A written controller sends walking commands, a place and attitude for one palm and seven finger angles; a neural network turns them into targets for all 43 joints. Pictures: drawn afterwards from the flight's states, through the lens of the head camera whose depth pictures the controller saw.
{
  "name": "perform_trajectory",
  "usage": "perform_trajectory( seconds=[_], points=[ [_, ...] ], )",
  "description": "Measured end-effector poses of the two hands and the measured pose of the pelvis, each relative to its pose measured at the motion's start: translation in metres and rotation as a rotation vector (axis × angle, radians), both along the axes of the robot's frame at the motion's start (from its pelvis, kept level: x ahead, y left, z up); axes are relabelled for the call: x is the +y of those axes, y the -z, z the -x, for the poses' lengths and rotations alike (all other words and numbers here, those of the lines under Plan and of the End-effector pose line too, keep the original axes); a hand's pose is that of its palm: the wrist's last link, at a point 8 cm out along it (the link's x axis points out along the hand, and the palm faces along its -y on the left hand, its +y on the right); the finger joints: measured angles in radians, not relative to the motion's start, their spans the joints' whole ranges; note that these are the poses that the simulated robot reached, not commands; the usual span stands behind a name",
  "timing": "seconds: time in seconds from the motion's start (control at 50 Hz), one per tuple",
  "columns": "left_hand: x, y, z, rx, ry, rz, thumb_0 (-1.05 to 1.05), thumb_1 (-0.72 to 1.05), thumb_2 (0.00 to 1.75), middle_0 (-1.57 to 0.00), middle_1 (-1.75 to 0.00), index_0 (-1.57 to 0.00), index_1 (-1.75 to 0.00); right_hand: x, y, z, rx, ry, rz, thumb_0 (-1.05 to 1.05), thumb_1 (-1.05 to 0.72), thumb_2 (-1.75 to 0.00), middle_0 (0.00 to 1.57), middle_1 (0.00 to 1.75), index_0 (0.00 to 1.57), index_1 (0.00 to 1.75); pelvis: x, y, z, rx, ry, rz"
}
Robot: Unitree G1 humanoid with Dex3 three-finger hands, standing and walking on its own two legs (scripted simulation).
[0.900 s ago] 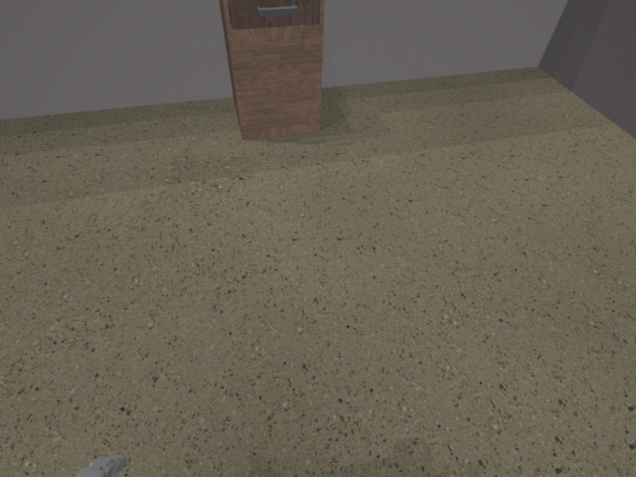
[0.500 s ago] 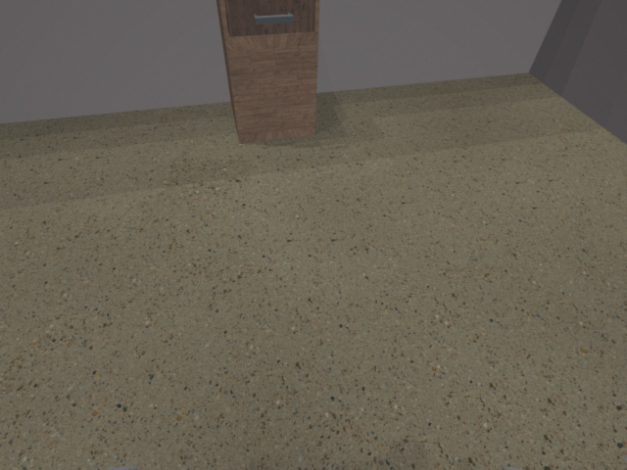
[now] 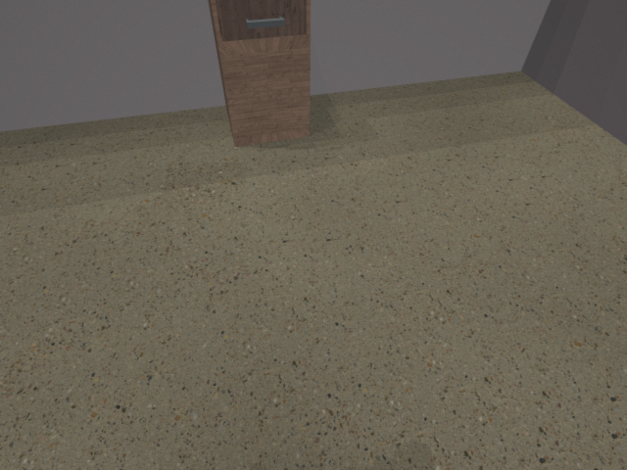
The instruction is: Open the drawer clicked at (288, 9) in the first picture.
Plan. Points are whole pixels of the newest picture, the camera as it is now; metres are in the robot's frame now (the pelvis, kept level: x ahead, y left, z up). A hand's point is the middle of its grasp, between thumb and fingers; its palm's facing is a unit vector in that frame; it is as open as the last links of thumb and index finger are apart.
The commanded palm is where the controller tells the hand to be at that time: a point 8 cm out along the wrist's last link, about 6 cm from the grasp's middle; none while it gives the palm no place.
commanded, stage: look at it before walking up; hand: left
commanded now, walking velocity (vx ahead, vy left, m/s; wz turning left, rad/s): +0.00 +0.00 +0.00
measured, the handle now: (264, 21) +1.88 +0.32 -0.13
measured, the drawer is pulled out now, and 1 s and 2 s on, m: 0.00 0.00 0.00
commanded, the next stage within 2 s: walk to a spot facing it in 0.54 s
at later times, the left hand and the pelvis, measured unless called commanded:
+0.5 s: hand out of the picture +0.07 +0.24 -0.16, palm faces -0.02 -0.94 -0.33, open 7.4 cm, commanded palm none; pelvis -0.01 +0.00 +0.00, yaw +0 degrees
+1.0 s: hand out of the picture +0.02 +0.19 -0.19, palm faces +0.02 -0.98 -0.17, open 7.4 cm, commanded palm none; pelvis +0.06 +0.01 -0.02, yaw -2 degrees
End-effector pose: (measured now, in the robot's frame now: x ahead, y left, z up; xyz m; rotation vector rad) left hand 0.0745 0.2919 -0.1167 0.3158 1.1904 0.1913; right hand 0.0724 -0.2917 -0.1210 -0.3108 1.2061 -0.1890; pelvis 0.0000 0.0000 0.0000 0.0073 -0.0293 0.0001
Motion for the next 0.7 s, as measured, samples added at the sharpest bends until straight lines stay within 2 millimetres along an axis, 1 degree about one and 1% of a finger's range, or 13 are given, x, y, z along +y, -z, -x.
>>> perform_trajectory(
  seconds=[0.14, 0.28, 0.5, 0.7],
  points=[
    [-0.005, 0.000, -0.001, -0.012, 0.006, 0.005, 0.01, 0.90, 0.90, -0.20, -0.30, -0.20, -0.30, -0.001, -0.001, 0.001, -0.010, 0.001, -0.005, 0.00, -0.90, -0.89, 0.20, 0.30, 0.20, 0.30, -0.002, 0.000, 0.003, -0.001, 0.002, 0.000],
    [-0.007, 0.000, 0.003, -0.007, 0.005, 0.009, 0.01, 0.90, 0.90, -0.20, -0.30, -0.20, -0.30, -0.003, -0.001, 0.004, -0.008, 0.004, -0.003, 0.00, -0.90, -0.89, 0.20, 0.30, 0.20, 0.30, -0.004, -0.001, 0.005, -0.001, 0.003, 0.001],
    [-0.005, 0.003, 0.014, 0.020, -0.002, 0.010, 0.01, 0.90, 0.90, -0.20, -0.30, -0.20, -0.30, -0.004, -0.002, 0.011, 0.010, 0.007, 0.005, 0.00, -0.90, -0.89, 0.20, 0.30, 0.20, 0.30, -0.004, -0.001, 0.007, -0.001, 0.004, 0.002],
    [-0.004, 0.004, 0.017, 0.031, -0.010, 0.007, 0.01, 0.90, 0.90, -0.20, -0.30, -0.20, -0.30, -0.001, -0.001, 0.012, 0.017, 0.006, 0.002, 0.00, -0.90, -0.89, 0.20, 0.30, 0.20, 0.30, -0.002, -0.001, 0.006, 0.001, 0.005, 0.002]
  ],
)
